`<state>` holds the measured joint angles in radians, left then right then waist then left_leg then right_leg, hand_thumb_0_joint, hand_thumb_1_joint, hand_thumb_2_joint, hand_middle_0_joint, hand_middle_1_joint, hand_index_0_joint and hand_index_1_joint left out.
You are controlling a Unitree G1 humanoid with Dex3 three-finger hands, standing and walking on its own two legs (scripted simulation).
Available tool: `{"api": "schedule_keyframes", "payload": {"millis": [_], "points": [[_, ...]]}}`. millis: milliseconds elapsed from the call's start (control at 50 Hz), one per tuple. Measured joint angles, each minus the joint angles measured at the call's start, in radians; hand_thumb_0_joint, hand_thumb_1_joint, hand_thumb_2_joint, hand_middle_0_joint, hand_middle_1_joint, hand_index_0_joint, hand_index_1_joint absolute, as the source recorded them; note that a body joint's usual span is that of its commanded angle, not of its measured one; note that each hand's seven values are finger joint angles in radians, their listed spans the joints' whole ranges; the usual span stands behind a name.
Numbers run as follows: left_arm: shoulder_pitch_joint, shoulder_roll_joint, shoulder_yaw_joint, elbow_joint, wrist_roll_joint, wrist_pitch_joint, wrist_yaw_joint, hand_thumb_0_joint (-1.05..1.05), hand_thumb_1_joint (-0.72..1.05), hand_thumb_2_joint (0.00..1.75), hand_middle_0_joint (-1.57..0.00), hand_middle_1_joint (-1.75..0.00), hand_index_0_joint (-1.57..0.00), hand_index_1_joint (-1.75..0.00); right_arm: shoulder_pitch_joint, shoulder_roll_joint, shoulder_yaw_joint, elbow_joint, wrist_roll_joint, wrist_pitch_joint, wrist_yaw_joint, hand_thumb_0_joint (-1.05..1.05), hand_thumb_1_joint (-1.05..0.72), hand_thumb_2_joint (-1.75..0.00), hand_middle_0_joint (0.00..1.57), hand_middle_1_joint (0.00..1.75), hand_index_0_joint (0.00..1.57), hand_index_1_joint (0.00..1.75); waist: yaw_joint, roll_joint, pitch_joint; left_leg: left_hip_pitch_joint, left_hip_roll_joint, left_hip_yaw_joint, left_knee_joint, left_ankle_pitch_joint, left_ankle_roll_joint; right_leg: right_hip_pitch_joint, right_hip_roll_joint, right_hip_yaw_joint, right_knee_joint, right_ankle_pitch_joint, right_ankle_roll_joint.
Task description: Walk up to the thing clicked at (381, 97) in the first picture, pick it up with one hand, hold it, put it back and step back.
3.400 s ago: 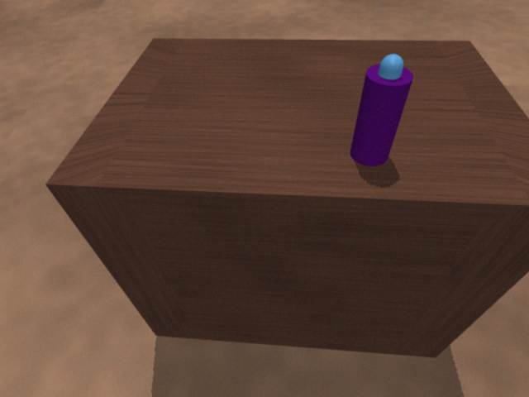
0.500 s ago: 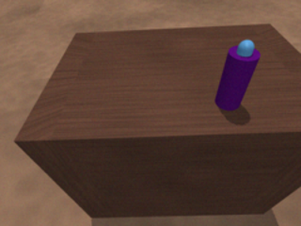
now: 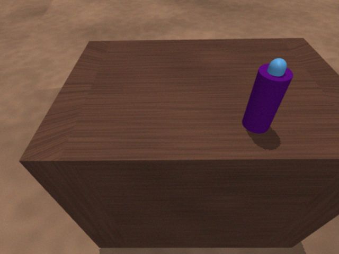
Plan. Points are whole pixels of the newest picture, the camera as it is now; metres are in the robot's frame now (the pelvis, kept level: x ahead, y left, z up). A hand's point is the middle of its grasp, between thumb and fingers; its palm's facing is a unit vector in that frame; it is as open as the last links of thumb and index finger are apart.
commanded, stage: walk up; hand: right
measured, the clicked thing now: (266, 95) +0.49 -0.22 +0.12
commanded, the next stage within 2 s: stand in 0.46 s
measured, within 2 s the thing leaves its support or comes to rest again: neither
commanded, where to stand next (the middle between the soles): +0.06 +0.00 m, yaw +0 degrees
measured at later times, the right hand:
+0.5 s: hand out of the picture +0.09 -0.25 -0.15, palm faces -0.02 +0.95 -0.33, open 7.4 cm
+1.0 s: hand out of the picture +0.08 -0.26 -0.15, palm faces -0.03 +0.94 -0.33, open 7.4 cm
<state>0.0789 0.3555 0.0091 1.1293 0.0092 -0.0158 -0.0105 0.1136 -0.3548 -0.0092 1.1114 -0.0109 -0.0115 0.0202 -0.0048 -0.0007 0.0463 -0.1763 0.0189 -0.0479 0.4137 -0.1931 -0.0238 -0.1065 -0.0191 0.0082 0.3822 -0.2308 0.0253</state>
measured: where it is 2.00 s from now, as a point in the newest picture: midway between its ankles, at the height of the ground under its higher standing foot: outside the picture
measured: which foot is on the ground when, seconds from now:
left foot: down 0.00-1.00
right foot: down 0.00-1.00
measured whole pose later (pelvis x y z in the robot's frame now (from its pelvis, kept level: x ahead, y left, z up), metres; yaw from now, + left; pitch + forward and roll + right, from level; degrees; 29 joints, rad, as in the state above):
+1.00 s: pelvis -0.01 +0.00 +0.00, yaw +1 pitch -3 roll +0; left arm 0.11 0.35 0.00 1.14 0.01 -0.01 -0.01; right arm 0.09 -0.35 0.00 1.13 -0.01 -0.01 0.02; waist 0.00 0.01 0.05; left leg -0.15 0.02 -0.06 0.35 -0.15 -0.03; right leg -0.08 -0.02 0.00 0.33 -0.20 0.02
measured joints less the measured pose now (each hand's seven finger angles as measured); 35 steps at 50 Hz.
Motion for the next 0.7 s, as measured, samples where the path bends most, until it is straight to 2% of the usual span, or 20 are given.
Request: {"api": "schedule_keyframes", "payload": {"millis": [340,700], "points": [[0.006,-0.009,0.004,0.031,0.004,0.002,0.003,0.01,0.91,0.9,-0.2,-0.3,-0.2,-0.3,-0.023,0.018,-0.003,0.016,0.001,0.006,-0.001,0.01,-0.9,-0.9,0.2,0.3,0.2,0.3,0.006,0.006,-0.003,0.02,-0.007,-0.01,-0.033,0.012,0.002,0.028,-0.008,-0.012,-0.04,0.011,0.004],[0.007,-0.006,-0.004,0.013,0.002,0.006,0.001,0.01,0.91,0.9,-0.2,-0.3,-0.2,-0.3,-0.032,0.005,0.004,0.021,0.001,-0.001,-0.007,0.01,-0.9,-0.9,0.2,0.3,0.2,0.3,0.004,0.001,0.024,0.018,-0.006,-0.008,-0.064,0.035,-0.002,0.017,-0.007,-0.01,-0.052,0.025,0.002]]}}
